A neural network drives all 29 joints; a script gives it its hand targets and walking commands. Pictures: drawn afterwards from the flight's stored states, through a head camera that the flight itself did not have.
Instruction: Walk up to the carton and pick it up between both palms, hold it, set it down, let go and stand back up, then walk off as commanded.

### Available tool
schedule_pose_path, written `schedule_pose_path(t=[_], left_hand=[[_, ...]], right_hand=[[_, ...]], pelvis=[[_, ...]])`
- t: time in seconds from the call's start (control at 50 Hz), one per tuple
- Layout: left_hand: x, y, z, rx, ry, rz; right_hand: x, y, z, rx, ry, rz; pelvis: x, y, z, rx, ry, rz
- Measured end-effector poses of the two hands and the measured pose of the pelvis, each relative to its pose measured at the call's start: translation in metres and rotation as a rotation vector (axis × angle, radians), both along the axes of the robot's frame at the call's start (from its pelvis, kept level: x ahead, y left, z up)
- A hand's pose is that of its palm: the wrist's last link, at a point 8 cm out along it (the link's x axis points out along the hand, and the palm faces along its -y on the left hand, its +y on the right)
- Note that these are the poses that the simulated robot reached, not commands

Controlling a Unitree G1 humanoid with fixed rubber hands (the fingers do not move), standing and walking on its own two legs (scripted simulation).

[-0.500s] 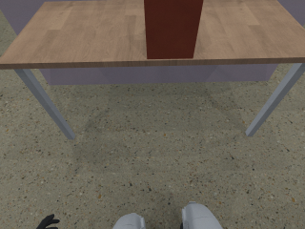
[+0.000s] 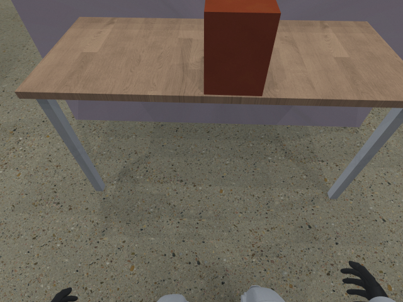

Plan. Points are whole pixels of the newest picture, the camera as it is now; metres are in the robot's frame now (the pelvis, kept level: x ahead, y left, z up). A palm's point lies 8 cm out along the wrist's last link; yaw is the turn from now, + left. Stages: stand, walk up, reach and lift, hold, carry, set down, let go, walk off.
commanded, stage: walk up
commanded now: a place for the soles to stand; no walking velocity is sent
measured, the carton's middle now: (235, 41) +0.83 -0.06 +0.10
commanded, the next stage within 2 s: none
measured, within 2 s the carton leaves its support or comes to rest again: neither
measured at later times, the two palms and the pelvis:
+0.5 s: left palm (91, 289) +0.16 +0.25 -0.07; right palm out of the picture +0.11 -0.44 -0.11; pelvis +0.08 -0.09 +0.00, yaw -1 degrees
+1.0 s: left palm (92, 258) +0.22 +0.28 -0.09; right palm (377, 191) +0.37 -0.39 -0.05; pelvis +0.22 -0.07 +0.01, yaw +3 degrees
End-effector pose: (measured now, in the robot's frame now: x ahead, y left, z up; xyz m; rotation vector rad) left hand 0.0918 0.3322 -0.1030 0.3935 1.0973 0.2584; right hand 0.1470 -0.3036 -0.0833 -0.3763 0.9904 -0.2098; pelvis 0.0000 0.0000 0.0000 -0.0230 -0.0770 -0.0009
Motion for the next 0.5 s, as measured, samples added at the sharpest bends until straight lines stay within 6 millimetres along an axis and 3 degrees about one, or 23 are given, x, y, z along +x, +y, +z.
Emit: schedule_pose_path(t=[0.12, 0.2, 0.3, 0.36, 0.42, 0.5], left_hand=[[-0.015, -0.012, 0.008, -0.011, 0.038, -0.007], [-0.016, -0.016, 0.018, -0.017, 0.063, -0.015], [0.017, -0.026, 0.033, 0.006, 0.031, -0.037], [0.045, -0.043, 0.039, 0.012, -0.002, -0.053], [0.066, -0.060, 0.038, 0.042, -0.049, -0.059], [0.066, -0.080, 0.034, 0.055, -0.054, -0.029]], right_hand=[[-0.001, -0.006, 0.004, 0.029, 0.003, -0.008], [-0.023, -0.024, 0.007, 0.032, -0.001, -0.041], [-0.074, -0.069, 0.006, -0.002, 0.112, -0.143], [-0.089, -0.100, 0.001, -0.012, 0.169, -0.190], [-0.080, -0.129, -0.015, -0.030, 0.202, -0.187], [-0.041, -0.140, -0.028, -0.014, 0.191, -0.134]], pelvis=[[0.001, -0.006, 0.009, 0.023, 0.007, -0.007], [0.012, -0.014, 0.015, 0.028, 0.013, -0.028], [0.034, -0.040, 0.020, 0.052, -0.005, -0.031], [0.052, -0.059, 0.017, 0.066, -0.009, -0.047], [0.066, -0.078, 0.003, 0.033, -0.021, -0.043], [0.077, -0.093, -0.003, 0.012, -0.040, -0.024]])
